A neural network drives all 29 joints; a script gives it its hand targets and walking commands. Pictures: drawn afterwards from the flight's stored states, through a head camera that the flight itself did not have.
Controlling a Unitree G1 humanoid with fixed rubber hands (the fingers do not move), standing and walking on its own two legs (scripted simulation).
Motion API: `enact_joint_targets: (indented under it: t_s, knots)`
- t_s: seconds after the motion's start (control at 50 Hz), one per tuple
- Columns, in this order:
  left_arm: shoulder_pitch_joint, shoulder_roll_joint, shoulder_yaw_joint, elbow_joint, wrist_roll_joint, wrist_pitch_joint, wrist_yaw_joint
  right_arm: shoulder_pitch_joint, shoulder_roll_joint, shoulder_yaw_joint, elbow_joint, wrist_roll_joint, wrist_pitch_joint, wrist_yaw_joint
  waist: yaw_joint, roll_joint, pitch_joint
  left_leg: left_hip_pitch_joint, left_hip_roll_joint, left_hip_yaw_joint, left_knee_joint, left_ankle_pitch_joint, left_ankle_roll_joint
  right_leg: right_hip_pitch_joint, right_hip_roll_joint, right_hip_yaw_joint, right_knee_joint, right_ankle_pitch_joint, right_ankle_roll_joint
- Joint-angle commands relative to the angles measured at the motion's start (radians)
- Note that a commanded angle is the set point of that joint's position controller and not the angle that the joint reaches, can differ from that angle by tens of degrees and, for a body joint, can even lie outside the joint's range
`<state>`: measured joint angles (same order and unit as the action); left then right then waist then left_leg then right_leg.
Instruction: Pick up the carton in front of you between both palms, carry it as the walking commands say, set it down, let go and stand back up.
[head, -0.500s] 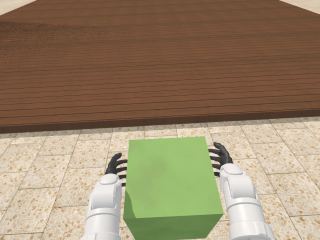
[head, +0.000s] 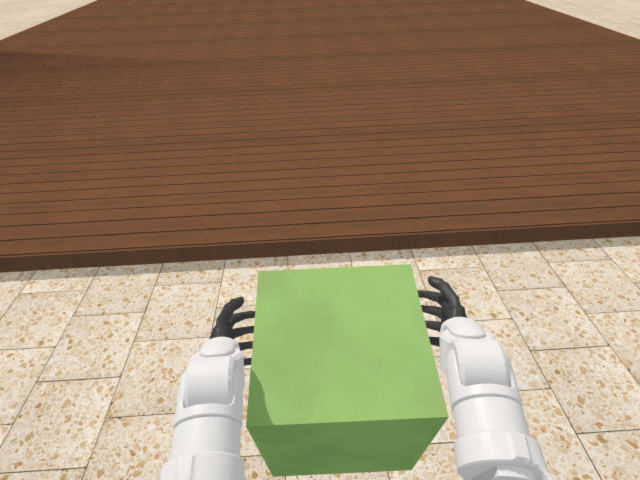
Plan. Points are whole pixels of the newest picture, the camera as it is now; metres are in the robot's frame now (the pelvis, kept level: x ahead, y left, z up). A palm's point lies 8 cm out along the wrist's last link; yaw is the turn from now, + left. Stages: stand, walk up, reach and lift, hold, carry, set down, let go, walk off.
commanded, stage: hold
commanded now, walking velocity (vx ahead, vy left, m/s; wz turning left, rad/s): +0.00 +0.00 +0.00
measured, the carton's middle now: (338, 375) +0.30 +0.00 -0.03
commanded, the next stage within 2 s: carry in 0.10 s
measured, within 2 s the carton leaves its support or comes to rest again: neither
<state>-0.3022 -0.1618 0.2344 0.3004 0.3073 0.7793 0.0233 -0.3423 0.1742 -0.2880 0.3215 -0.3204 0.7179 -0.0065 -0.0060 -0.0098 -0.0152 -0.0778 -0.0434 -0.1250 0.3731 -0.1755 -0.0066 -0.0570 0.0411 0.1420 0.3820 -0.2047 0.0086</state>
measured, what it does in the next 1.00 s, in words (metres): walks ahead: left foot, then right foot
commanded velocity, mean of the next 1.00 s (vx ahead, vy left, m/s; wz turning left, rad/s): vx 0.47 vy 0.00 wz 0.00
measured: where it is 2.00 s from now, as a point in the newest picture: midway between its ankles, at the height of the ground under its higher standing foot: (340, 321)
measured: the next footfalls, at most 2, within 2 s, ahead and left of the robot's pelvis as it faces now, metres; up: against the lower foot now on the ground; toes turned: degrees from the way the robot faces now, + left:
left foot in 0.58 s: +0.24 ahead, +0.10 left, +0.00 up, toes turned +9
right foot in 0.96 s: +0.51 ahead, -0.15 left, +0.00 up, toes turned -15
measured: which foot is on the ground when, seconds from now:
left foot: down 0.00-0.26, up 0.28-0.56, down 0.58-1.00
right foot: down 0.00-0.60, up 0.62-0.94, down 0.96-1.00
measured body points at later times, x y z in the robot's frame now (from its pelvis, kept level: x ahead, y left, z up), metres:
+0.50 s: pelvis +0.09 -0.02 +0.01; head +0.08 -0.03 +0.46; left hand +0.39 +0.12 +0.08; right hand +0.39 -0.18 +0.08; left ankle +0.13 +0.11 -0.71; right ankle +0.02 -0.12 -0.74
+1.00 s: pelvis +0.38 -0.05 -0.03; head +0.37 -0.06 +0.42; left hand +0.67 +0.09 +0.06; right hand +0.66 -0.22 +0.06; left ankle +0.21 +0.09 -0.73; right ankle +0.47 -0.14 -0.75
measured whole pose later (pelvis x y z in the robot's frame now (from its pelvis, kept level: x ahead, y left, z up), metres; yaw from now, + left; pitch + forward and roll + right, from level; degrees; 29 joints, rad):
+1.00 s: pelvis +0.38 -0.05 -0.03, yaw -2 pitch +4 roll -1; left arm -0.20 -0.14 0.11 -0.28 0.13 1.23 0.10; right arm -0.22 0.14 -0.14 -0.30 -0.12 1.20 -0.10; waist -0.02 0.05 -0.11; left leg -0.05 0.13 0.17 0.60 -0.49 -0.05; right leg -0.47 -0.05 -0.25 0.55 -0.11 -0.07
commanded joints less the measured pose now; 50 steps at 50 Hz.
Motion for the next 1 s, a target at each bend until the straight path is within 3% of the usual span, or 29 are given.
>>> enact_joint_targets:
  t_s: [0.0, 0.06, 0.08, 0.12, 0.14, 0.16, 0.2, 0.24, 0.28, 0.3, 0.32, 0.34, 0.38, 0.4, 0.5, 0.54, 0.56, 0.58, 0.6, 0.62, 0.66, 0.68, 0.72, 0.76, 0.84, 0.88, 0.94, 0.96, 0.98]
  knots:
    - [-0.618, -0.944, -0.536, -0.064, -0.307, -0.072, -0.279, -0.443, 0.97, 0.524, 0.077, 0.275, 0.0, 0.285, -0.002, 0.009, -0.202, 0.083, -0.037, 0.059, -0.056, 0.05, -0.006, -0.038, 0.039, -0.068, -0.075, 0.073, 0.002]
    - [-0.614, -0.946, -0.532, -0.06, -0.305, -0.071, -0.277, -0.443, 0.966, 0.522, 0.079, 0.273, 0.0, 0.287, -0.002, 0.011, -0.204, 0.088, -0.036, 0.058, -0.058, 0.064, -0.007, -0.036, 0.041, -0.07, -0.074, 0.083, 0.002]
    - [-0.62, -0.931, -0.532, -0.073, -0.313, -0.072, -0.275, -0.442, 0.955, 0.531, 0.058, 0.276, 0.003, 0.283, 0.006, 0.087, -0.173, -0.043, 0.131, 0.013, -0.007, -0.128, 0.006, -0.173, -0.105, -0.021, 0.02, -0.087, -0.012]
    - [-0.636, -0.926, -0.558, -0.123, -0.327, -0.068, -0.268, -0.412, 0.949, 0.542, 0.031, 0.284, 0.004, 0.267, -0.004, 0.098, -0.172, -0.15, 0.167, -0.089, -0.122, -0.559, 0.046, -0.23, -0.051, -0.06, 0.076, -0.382, -0.007]
    - [-0.645, -0.936, -0.588, -0.15, -0.347, -0.063, -0.266, -0.414, 0.946, 0.56, -0.001, 0.294, 0.009, 0.258, -0.007, 0.14, -0.178, -0.159, 0.209, -0.142, -0.157, -0.633, 0.072, -0.249, -0.02, -0.127, 0.175, -0.344, 0.003]
    - [-0.648, -0.941, -0.625, -0.18, -0.375, -0.054, -0.264, -0.414, 0.948, 0.587, -0.036, 0.309, 0.018, 0.249, -0.004, 0.185, -0.195, -0.14, 0.255, -0.189, -0.175, -0.608, 0.095, -0.29, -0.008, -0.176, 0.274, -0.253, 0.008]
    - [-0.652, -0.937, -0.691, -0.246, -0.435, -0.025, -0.258, -0.395, 0.946, 0.653, -0.119, 0.346, 0.05, 0.227, 0.002, 0.168, -0.243, -0.166, 0.274, -0.138, -0.149, -0.492, 0.115, -0.251, -0.03, -0.212, 0.206, -0.208, 0.007]
    - [-0.64, -0.935, -0.747, -0.304, -0.49, 0.021, -0.247, -0.395, 0.927, 0.719, -0.212, 0.394, 0.098, 0.204, 0.009, 0.1, -0.295, -0.275, 0.192, 0.014, 0.008, -0.465, 0.083, -0.043, -0.048, -0.187, -0.011, -0.187, -0.012]
    - [-0.584, -0.882, -0.758, -0.343, -0.498, 0.077, -0.225, -0.444, 0.911, 0.799, -0.309, 0.449, 0.16, 0.195, 0.033, -0.275, -0.229, -0.615, 0.041, 0.232, 0.412, -0.342, -0.007, 0.103, -0.376, 0.354, -0.264, -0.501, -0.144]
    - [-0.576, -0.873, -0.772, -0.369, -0.503, 0.106, -0.213, -0.483, 0.907, 0.837, -0.341, 0.482, 0.192, 0.194, 0.033, -0.214, -0.182, -0.677, 0.108, 0.171, 0.471, -0.299, 0.006, 0.088, -0.424, 0.409, -0.273, -0.439, -0.195]
    - [-0.579, -0.848, -0.775, -0.409, -0.508, 0.135, -0.201, -0.504, 0.916, 0.866, -0.369, 0.518, 0.224, 0.196, 0.03, -0.159, -0.193, -0.687, 0.119, 0.17, 0.495, -0.293, 0.008, 0.091, -0.413, 0.369, -0.255, -0.342, -0.206]
    - [-0.578, -0.835, -0.783, -0.453, -0.521, 0.164, -0.192, -0.487, 0.912, 0.881, -0.379, 0.548, 0.252, 0.195, 0.028, -0.106, -0.229, -0.675, 0.125, 0.176, 0.484, -0.262, 0.002, 0.125, -0.389, 0.288, -0.236, -0.253, -0.19]
    - [-0.562, -0.823, -0.806, -0.535, -0.553, 0.215, -0.179, -0.437, 0.906, 0.906, -0.41, 0.589, 0.298, 0.186, 0.029, -0.121, -0.286, -0.609, 0.102, 0.225, 0.393, -0.186, -0.015, 0.153, -0.31, 0.111, -0.213, -0.085, -0.153]
    - [-0.542, -0.825, -0.813, -0.561, -0.566, 0.239, -0.176, -0.412, 0.901, 0.913, -0.434, 0.602, 0.319, 0.18, 0.029, -0.143, -0.299, -0.581, 0.085, 0.243, 0.347, -0.163, -0.019, 0.162, -0.285, 0.063, -0.199, -0.02, -0.143]
    - [-0.39, -0.832, -0.828, -0.642, -0.588, 0.347, -0.178, -0.271, 0.882, 0.9, -0.544, 0.603, 0.411, 0.16, 0.032, -0.165, -0.299, -0.401, 0.046, 0.327, 0.101, -0.063, -0.025, 0.108, -0.265, -0.055, -0.116, 0.149, -0.134]
    - [-0.351, -0.851, -0.834, -0.657, -0.6, 0.377, -0.187, -0.223, 0.872, 0.887, -0.574, 0.587, 0.438, 0.156, 0.018, -0.102, -0.317, -0.099, 0.03, 0.375, -0.023, 0.027, -0.014, -0.064, -0.227, -0.138, 0.021, 0.149, -0.101]
    - [-0.333, -0.847, -0.837, -0.668, -0.603, 0.388, -0.191, -0.198, 0.869, 0.883, -0.588, 0.58, 0.45, 0.156, 0.008, -0.057, -0.351, 0.115, 0.087, 0.325, -0.017, 0.002, 0.01, -0.21, -0.206, -0.177, 0.134, 0.137, -0.072]
    - [-0.341, -0.834, -0.833, -0.682, -0.606, 0.402, -0.196, -0.174, 0.87, 0.869, -0.593, 0.572, 0.463, 0.156, -0.013, 0.078, -0.395, 0.288, 0.28, 0.078, -0.078, -0.198, 0.059, -0.384, -0.17, -0.23, 0.36, -0.064, -0.035]
    - [-0.409, -0.824, -0.843, -0.734, -0.631, 0.424, -0.199, -0.173, 0.861, 0.851, -0.576, 0.557, 0.467, 0.156, -0.023, 0.316, -0.373, 0.404, 0.492, -0.312, -0.15, -0.303, 0.196, -0.682, -0.061, -0.287, 0.565, -0.268, -0.004]
    - [-0.478, -0.816, -0.854, -0.763, -0.65, 0.437, -0.203, -0.214, 0.864, 0.845, -0.6, 0.565, 0.472, 0.153, -0.025, 0.262, -0.318, 0.347, 0.53, -0.384, -0.161, -0.26, 0.259, -0.781, -0.097, -0.199, 0.691, -0.318, -0.029]
    - [-0.515, -0.826, -0.85, -0.767, -0.678, 0.448, -0.207, -0.287, 0.888, 0.853, -0.641, 0.591, 0.489, 0.147, -0.021, 0.098, -0.291, 0.219, 0.478, -0.244, -0.177, -0.19, 0.222, -0.759, -0.167, -0.168, 0.755, -0.261, -0.04]
    - [-0.509, -0.837, -0.847, -0.754, -0.68, 0.451, -0.205, -0.315, 0.891, 0.86, -0.654, 0.605, 0.495, 0.145, -0.018, 0.048, -0.288, 0.165, 0.453, -0.169, -0.206, -0.223, 0.189, -0.714, -0.188, -0.163, 0.695, -0.205, -0.036]
    - [-0.478, -0.851, -0.837, -0.726, -0.664, 0.453, -0.196, -0.334, 0.888, 0.874, -0.66, 0.629, 0.507, 0.148, -0.015, 0.084, -0.277, 0.103, 0.39, 0.003, -0.239, -0.126, 0.148, -0.625, -0.173, -0.21, 0.539, -0.114, -0.012]
    - [-0.436, -0.853, -0.826, -0.694, -0.639, 0.454, -0.185, -0.32, 0.886, 0.88, -0.641, 0.642, 0.515, 0.157, -0.012, 0.11, -0.268, 0.096, 0.346, 0.094, -0.234, -0.041, 0.139, -0.578, -0.15, -0.252, 0.402, -0.052, 0.004]
    - [-0.384, -0.857, -0.811, -0.656, -0.598, 0.452, -0.173, -0.282, 0.879, 0.88, -0.605, 0.644, 0.52, 0.176, -0.017, 0.156, -0.231, 0.092, 0.295, 0.216, -0.182, 0.142, 0.114, -0.485, -0.102, -0.339, 0.196, 0.063, 0.0]
    - [-0.394, -0.859, -0.808, -0.663, -0.594, 0.449, -0.175, -0.286, 0.882, 0.879, -0.607, 0.637, 0.516, 0.181, -0.016, 0.166, -0.215, 0.074, 0.292, 0.241, -0.146, 0.158, 0.099, -0.407, -0.093, -0.368, 0.142, 0.11, -0.011]
    - [-0.366, -0.867, -0.803, -0.656, -0.592, 0.445, -0.18, -0.262, 0.882, 0.882, -0.611, 0.63, 0.515, 0.183, 0.011, 0.105, -0.279, -0.062, 0.233, 0.36, 0.162, 0.273, 0.042, -0.044, -0.042, -0.439, 0.084, 0.028, -0.035]
    - [-0.338, -0.865, -0.798, -0.638, -0.583, 0.441, -0.181, -0.269, 0.869, 0.882, -0.622, 0.627, 0.516, 0.185, 0.036, 0.0, -0.343, -0.218, 0.196, 0.372, 0.381, 0.168, 0.0, 0.151, -0.169, -0.238, 0.028, -0.076, -0.065]
    - [-0.33, -0.854, -0.788, -0.614, -0.564, 0.429, -0.183, -0.306, 0.867, 0.893, -0.652, 0.636, 0.523, 0.187, 0.044, -0.254, -0.401, -0.474, 0.081, 0.346, 0.692, -0.076, -0.052, 0.311, -0.428, 0.247, -0.119, -0.211, -0.203]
